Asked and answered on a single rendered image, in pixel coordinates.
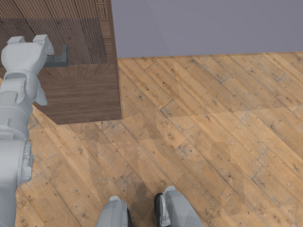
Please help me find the cabinet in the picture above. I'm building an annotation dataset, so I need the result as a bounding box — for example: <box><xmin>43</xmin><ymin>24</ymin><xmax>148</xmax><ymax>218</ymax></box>
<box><xmin>0</xmin><ymin>0</ymin><xmax>122</xmax><ymax>125</ymax></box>

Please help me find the robot left forearm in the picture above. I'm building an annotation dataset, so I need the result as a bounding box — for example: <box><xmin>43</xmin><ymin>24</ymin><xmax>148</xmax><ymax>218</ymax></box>
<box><xmin>0</xmin><ymin>69</ymin><xmax>39</xmax><ymax>142</ymax></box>

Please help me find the robot left thigh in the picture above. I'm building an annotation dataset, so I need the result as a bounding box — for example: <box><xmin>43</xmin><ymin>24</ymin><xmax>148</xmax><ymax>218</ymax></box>
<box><xmin>95</xmin><ymin>200</ymin><xmax>128</xmax><ymax>227</ymax></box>

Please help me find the left robot hand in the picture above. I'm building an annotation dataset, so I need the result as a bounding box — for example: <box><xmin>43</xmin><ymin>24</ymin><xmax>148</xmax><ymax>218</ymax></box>
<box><xmin>1</xmin><ymin>34</ymin><xmax>55</xmax><ymax>106</ymax></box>

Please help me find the left robot upper arm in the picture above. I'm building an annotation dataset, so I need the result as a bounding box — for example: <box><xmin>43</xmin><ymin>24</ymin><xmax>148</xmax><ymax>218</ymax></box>
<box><xmin>0</xmin><ymin>139</ymin><xmax>34</xmax><ymax>227</ymax></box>

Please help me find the drawer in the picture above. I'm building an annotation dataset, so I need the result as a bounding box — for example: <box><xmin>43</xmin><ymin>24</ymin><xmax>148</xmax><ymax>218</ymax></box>
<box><xmin>0</xmin><ymin>18</ymin><xmax>107</xmax><ymax>68</ymax></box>

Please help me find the handle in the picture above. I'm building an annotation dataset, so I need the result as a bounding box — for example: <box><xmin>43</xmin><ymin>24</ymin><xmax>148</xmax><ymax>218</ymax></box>
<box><xmin>44</xmin><ymin>44</ymin><xmax>69</xmax><ymax>68</ymax></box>

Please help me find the left robot shin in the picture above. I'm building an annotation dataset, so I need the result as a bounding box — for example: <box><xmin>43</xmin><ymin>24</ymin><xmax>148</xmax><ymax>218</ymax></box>
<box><xmin>109</xmin><ymin>196</ymin><xmax>128</xmax><ymax>227</ymax></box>

